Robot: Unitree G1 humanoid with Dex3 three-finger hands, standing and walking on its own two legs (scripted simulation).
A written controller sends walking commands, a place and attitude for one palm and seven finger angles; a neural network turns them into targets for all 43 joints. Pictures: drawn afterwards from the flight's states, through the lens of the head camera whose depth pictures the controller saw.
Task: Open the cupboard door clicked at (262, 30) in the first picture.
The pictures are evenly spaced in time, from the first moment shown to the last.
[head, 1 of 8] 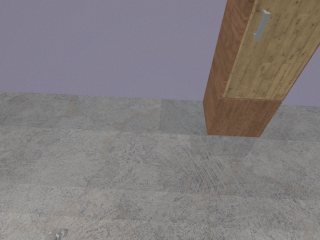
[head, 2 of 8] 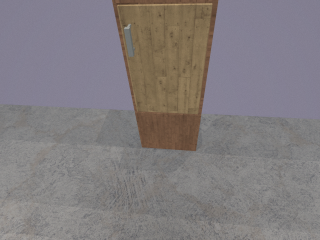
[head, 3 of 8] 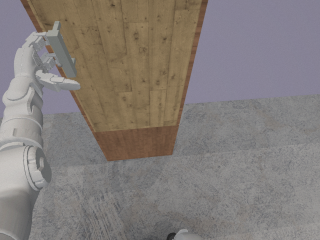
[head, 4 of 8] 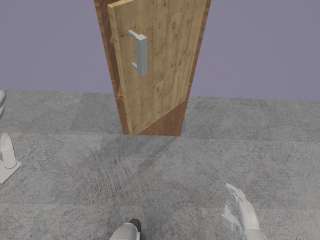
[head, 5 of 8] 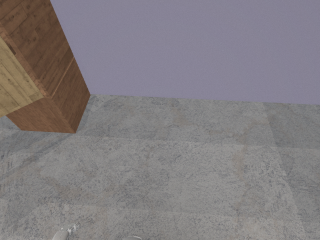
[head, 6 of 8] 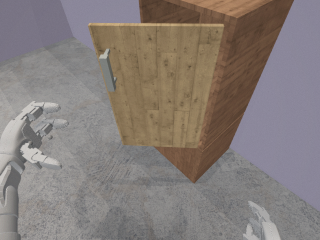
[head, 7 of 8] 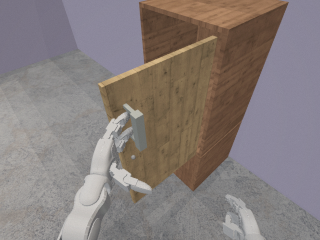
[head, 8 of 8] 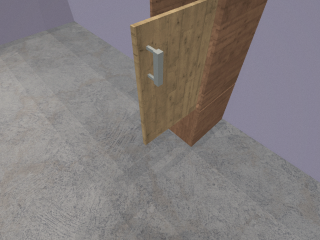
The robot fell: no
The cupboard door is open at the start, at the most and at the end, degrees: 0 89 88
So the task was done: yes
